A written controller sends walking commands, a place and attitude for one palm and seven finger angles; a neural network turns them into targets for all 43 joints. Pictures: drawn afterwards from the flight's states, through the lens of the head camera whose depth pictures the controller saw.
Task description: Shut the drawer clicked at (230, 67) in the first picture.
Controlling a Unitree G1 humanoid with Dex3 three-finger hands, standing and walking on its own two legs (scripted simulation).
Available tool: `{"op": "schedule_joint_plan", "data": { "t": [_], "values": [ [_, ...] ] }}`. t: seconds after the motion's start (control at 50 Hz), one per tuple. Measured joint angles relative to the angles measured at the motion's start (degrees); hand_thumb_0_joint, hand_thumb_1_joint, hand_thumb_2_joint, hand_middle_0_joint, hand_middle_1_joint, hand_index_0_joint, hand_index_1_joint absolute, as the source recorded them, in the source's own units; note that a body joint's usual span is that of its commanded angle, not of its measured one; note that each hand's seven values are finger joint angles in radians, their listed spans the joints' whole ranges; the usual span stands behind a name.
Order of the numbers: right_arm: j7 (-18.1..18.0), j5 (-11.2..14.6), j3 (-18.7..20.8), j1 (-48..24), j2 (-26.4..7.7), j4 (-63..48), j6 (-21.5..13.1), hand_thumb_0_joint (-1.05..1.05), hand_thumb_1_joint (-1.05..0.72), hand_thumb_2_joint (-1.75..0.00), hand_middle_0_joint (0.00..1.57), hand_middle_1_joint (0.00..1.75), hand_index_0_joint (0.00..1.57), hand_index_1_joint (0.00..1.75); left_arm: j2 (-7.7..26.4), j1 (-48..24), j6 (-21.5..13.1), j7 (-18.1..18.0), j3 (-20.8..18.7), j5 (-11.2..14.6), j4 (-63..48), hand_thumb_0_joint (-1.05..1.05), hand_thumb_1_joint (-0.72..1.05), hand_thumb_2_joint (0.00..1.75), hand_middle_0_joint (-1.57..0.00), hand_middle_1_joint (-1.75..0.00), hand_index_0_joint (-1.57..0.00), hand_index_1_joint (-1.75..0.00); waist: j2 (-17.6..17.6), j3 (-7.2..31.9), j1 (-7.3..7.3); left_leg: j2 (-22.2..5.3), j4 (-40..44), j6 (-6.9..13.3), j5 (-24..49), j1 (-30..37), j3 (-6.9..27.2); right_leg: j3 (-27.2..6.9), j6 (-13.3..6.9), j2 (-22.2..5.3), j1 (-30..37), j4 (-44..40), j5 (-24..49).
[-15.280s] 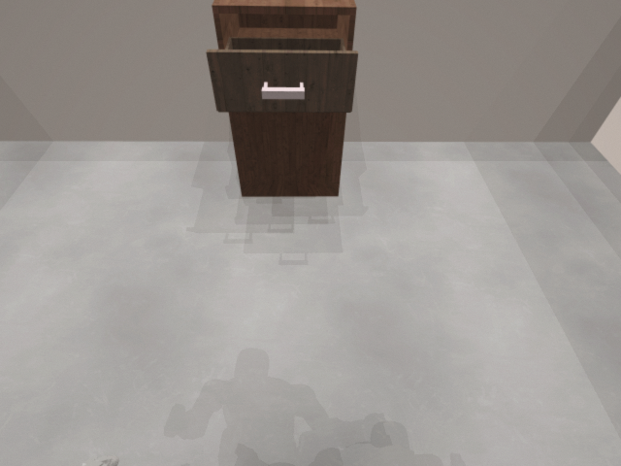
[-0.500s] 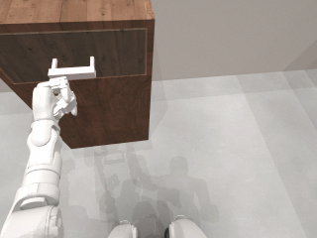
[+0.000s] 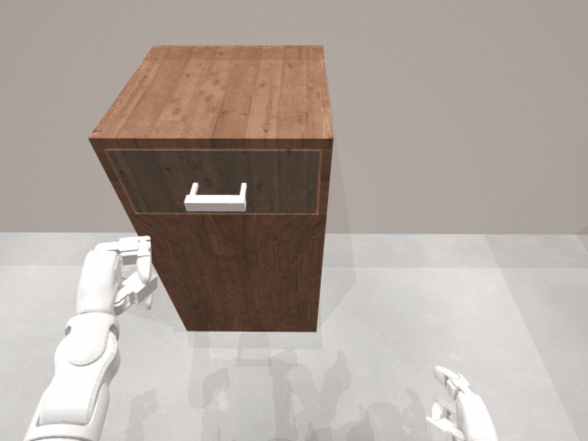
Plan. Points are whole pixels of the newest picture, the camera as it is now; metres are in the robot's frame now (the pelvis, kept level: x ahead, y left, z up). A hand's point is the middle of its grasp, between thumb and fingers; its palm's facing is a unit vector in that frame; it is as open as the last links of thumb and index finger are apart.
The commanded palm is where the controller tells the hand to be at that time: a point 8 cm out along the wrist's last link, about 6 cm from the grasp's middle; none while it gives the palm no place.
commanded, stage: draw the hand back to the body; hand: left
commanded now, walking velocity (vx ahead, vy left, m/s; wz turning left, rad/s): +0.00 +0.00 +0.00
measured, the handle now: (217, 195) +0.59 +0.21 -0.04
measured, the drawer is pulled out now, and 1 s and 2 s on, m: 0.00 0.00 0.00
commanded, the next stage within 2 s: step back with the hand held close in 0.64 s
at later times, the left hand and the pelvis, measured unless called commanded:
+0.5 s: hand (52, 339) +0.17 +0.23 +0.17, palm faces +0.40 -0.83 -0.39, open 3.3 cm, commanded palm +0.13 +0.27 +0.19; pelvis +0.00 -0.01 +0.01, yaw +0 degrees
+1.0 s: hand (51, 331) +0.18 +0.24 +0.17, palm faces +0.34 -0.82 -0.46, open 3.3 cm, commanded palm +0.12 +0.28 +0.19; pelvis -0.01 +0.00 +0.01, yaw -1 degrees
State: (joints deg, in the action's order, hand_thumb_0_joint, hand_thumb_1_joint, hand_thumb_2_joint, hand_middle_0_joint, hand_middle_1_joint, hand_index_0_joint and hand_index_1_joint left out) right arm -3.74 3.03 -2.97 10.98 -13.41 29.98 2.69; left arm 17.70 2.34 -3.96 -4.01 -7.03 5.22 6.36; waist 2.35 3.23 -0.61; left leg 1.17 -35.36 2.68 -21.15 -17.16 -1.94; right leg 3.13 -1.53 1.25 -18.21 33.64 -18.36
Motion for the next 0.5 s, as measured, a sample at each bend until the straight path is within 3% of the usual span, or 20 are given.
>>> {"op": "schedule_joint_plan", "data": {
  "t": [0.22,0.5],
  "values": [
    [0.52,-1.55,-0.53,-0.04,-0.05,2.4,-3.59,0.01,-0.9,-0.9,0.21,0.3,0.2,0.3,-0.02,13.05,1.51,-1.16,-2.33,-0.3,-15.74,0.02,0.89,0.9,-1.4,-1.6,-1.4,-1.6,1.06,-2.46,-1.96,0.16,8.85,-0.35,3.85,10.14,0.5,0.23,-0.25,0.15,10.16,-8.56,3.5],
    [0.93,-2.07,1.24,1.85,-0.07,4.46,-7.54,0.01,-0.9,-0.9,0.2,0.3,0.2,0.3,2.31,28.93,-1.43,-1.49,-9.37,-0.08,-32.61,0.02,0.89,0.9,-1.4,-1.6,-1.4,-1.6,2.16,-2.46,-2.9,-0.5,9.61,-0.83,4.16,12.41,0.65,0.36,-0.69,0.85,12.82,-10.22,4.26]
  ]
}}
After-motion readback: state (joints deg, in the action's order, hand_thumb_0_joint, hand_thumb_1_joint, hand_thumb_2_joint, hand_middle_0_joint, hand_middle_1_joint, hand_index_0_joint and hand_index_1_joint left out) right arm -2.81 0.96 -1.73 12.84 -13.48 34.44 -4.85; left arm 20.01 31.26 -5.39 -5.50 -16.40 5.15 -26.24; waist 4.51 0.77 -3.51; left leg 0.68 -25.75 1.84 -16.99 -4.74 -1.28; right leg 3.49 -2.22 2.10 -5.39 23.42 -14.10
